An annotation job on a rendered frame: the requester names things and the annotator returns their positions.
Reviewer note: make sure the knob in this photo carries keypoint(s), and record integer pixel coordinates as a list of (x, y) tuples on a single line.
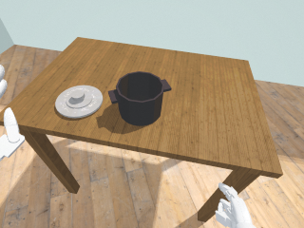
[(77, 95)]

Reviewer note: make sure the lid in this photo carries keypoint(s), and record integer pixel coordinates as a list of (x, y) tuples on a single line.
[(78, 109)]

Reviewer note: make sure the robot left hand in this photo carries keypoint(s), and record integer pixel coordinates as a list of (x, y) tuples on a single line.
[(11, 142)]

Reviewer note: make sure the robot right hand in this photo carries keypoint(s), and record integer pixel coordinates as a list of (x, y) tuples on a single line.
[(235, 211)]

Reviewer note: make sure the pot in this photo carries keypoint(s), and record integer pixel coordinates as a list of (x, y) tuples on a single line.
[(139, 96)]

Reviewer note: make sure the table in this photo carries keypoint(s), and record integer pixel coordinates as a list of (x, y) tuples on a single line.
[(212, 115)]

